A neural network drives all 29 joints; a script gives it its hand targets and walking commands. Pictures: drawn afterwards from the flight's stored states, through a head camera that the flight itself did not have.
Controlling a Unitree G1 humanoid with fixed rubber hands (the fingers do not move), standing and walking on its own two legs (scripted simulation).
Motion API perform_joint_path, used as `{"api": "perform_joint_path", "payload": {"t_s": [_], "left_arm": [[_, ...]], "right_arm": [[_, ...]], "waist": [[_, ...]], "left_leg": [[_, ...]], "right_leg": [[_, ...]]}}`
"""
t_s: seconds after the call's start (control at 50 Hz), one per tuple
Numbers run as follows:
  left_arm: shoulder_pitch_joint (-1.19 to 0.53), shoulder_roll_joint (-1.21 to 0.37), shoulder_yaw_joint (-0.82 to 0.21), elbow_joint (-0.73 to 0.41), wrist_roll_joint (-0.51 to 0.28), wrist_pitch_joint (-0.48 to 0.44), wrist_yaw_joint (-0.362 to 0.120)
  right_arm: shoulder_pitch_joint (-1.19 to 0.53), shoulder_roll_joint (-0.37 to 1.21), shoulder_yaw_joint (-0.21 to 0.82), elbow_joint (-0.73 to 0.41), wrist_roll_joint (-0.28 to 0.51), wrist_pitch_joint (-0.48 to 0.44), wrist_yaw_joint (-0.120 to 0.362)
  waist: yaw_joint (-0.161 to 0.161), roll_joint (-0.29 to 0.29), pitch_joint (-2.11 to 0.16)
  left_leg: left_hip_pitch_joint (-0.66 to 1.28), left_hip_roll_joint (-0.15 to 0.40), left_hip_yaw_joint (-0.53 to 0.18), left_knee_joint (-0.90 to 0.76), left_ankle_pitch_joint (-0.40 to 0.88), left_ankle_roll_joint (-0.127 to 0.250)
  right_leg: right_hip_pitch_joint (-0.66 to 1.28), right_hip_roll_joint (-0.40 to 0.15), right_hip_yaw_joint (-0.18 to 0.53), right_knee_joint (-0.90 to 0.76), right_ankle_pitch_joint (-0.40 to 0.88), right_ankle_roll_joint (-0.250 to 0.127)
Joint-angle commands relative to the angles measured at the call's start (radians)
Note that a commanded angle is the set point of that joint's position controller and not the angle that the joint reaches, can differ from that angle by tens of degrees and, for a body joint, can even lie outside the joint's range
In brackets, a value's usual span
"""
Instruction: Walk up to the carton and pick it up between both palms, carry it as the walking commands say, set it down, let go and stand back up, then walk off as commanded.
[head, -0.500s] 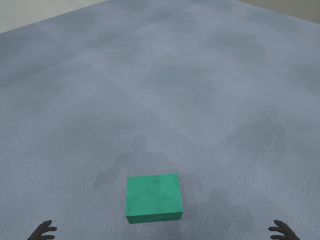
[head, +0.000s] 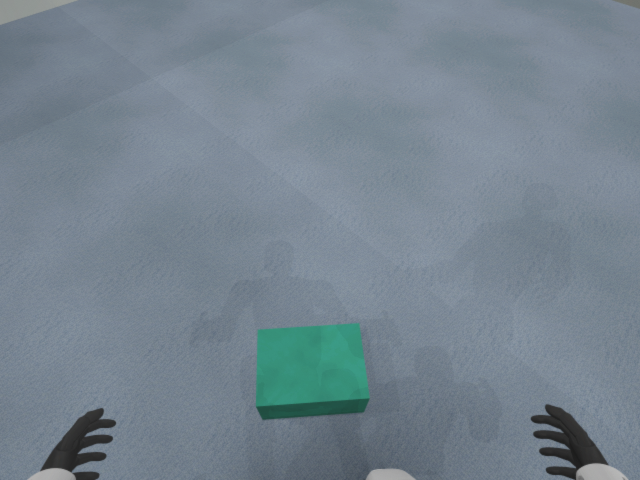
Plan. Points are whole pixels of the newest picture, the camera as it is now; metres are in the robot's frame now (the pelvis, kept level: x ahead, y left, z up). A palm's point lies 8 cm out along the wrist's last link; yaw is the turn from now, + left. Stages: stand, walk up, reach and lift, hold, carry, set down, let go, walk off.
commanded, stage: reach and lift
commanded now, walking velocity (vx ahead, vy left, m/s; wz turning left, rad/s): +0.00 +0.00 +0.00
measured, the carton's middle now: (311, 371) +0.45 +0.00 -0.69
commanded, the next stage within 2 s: none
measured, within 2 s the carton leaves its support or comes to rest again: neither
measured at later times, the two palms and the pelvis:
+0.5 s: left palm (108, 399) +0.26 +0.30 -0.13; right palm (506, 376) +0.25 -0.29 -0.12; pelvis +0.00 -0.01 -0.04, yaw +5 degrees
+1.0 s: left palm (152, 330) +0.38 +0.27 -0.17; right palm (449, 312) +0.38 -0.25 -0.18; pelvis -0.06 -0.01 -0.09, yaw +5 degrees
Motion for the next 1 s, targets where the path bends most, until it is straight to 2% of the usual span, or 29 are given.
{"api": "perform_joint_path", "payload": {"t_s": [0.0, 0.02, 0.06, 0.1, 0.14, 0.3, 0.38, 0.42, 0.46, 0.58, 0.66, 0.84, 0.98], "left_arm": [[-0.081, 0.164, 0.117, -0.22, 0.042, 0.079, -0.022], [-0.081, 0.152, 0.119, -0.238, 0.042, 0.104, -0.022], [-0.066, 0.14, 0.117, -0.262, 0.036, 0.136, -0.03], [-0.069, 0.136, 0.113, -0.292, 0.028, 0.148, -0.036], [-0.101, 0.141, 0.103, -0.315, 0.011, 0.14, -0.039], [-0.21, 0.163, 0.09, -0.25, -0.009, 0.106, -0.032], [-0.243, 0.151, 0.08, -0.24, -0.025, 0.097, -0.018], [-0.283, 0.137, 0.075, -0.243, -0.035, 0.1, -0.011], [-0.359, 0.129, 0.068, -0.248, -0.048, 0.106, -0.007], [-0.609, 0.154, 0.096, -0.241, -0.059, 0.159, -0.006], [-0.761, 0.168, 0.115, -0.193, -0.064, 0.191, -0.008], [-1.027, 0.176, 0.138, -0.076, -0.101, 0.189, -0.027], [-1.21, 0.209, 0.154, -0.022, -0.123, 0.158, -0.028]], "right_arm": [[-0.056, -0.173, -0.102, -0.207, -0.008, 0.061, 0.028], [-0.029, -0.165, -0.102, -0.212, 0.018, 0.079, 0.023], [-0.021, -0.156, -0.112, -0.256, 0.031, 0.105, 0.018], [-0.01, -0.134, -0.108, -0.276, 0.037, 0.118, 0.017], [-0.03, -0.112, -0.096, -0.282, 0.048, 0.114, 0.016], [-0.121, -0.071, -0.064, -0.233, 0.116, 0.095, -0.026], [-0.138, -0.083, -0.076, -0.213, 0.141, 0.092, -0.036], [-0.174, -0.088, -0.084, -0.214, 0.145, 0.09, -0.032], [-0.238, -0.089, -0.089, -0.223, 0.145, 0.093, -0.027], [-0.496, -0.11, -0.099, -0.225, 0.155, 0.141, -0.008], [-0.674, -0.138, -0.108, -0.203, 0.166, 0.17, 0.0], [-0.965, -0.136, -0.118, -0.089, 0.173, 0.173, 0.003], [-1.137, -0.136, -0.141, -0.045, 0.169, 0.149, -0.01]], "waist": [[0.02, 0.046, 0.004], [0.015, 0.042, -0.017], [0.002, -0.002, -0.069], [-0.002, -0.043, -0.134], [0.001, -0.059, -0.198], [-0.01, -0.003, -0.397], [-0.019, 0.023, -0.52], [-0.02, 0.037, -0.565], [-0.023, 0.049, -0.582], [-0.019, 0.064, -0.589], [-0.009, 0.052, -0.627], [-0.024, 0.02, -0.744], [-0.031, 0.035, -0.901]], "left_leg": [[-0.054, -0.081, -0.003, -0.105, -0.154, -0.016], [-0.038, -0.078, -0.014, -0.093, -0.143, -0.015], [-0.009, -0.086, -0.03, -0.073, -0.116, -0.013], [-0.01, -0.097, -0.043, -0.031, -0.032, -0.016], [-0.032, -0.108, -0.046, 0.024, 0.065, -0.025], [-0.245, -0.116, -0.067, 0.228, 0.301, -0.041], [-0.301, -0.109, -0.087, 0.287, 0.398, -0.045], [-0.32, -0.103, -0.096, 0.304, 0.409, -0.046], [-0.346, -0.096, -0.106, 0.316, 0.378, -0.044], [-0.426, -0.086, -0.106, 0.318, 0.127, -0.028], [-0.473, -0.085, -0.102, 0.328, 0.026, -0.019], [-0.596, -0.09, -0.085, 0.378, 0.001, -0.016], [-0.669, -0.098, -0.069, 0.45, 0.067, -0.021]], "right_leg": [[-0.007, 0.091, -0.166, -0.076, -0.171, 0.022], [0.016, 0.088, -0.17, -0.064, -0.151, 0.023], [0.037, 0.091, -0.159, -0.049, -0.09, 0.029], [0.056, 0.085, -0.139, -0.024, 0.023, 0.027], [0.054, 0.071, -0.122, 0.011, 0.149, 0.023], [-0.105, 0.047, -0.095, 0.2, 0.469, 0.021], [-0.187, 0.052, -0.088, 0.266, 0.555, 0.007], [-0.249, 0.054, -0.089, 0.285, 0.527, 0.002], [-0.323, 0.053, -0.094, 0.294, 0.445, -0.001], [-0.442, 0.044, -0.11, 0.294, 0.123, 0.007], [-0.476, 0.041, -0.116, 0.305, 0.017, 0.013], [-0.563, 0.044, -0.127, 0.366, -0.02, 0.019], [-0.606, 0.05, -0.124, 0.434, 0.049, 0.025]]}}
